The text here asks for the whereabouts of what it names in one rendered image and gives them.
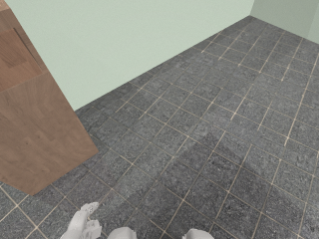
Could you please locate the drawer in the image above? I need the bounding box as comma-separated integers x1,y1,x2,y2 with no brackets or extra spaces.
0,28,43,92

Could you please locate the robot left hand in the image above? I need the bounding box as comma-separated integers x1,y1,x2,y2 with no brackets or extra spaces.
67,202,102,239

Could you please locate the robot left thigh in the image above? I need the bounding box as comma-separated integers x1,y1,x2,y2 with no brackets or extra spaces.
107,227,137,239

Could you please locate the left robot forearm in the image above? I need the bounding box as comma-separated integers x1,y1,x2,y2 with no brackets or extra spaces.
60,229,84,239

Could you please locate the robot right thigh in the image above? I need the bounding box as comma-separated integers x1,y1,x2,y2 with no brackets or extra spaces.
181,229,214,239

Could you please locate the cabinet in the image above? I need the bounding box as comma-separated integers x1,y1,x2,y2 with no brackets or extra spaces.
0,0,99,196

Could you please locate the robot thigh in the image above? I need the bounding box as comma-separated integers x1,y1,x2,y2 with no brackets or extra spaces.
181,229,214,239
107,227,137,239

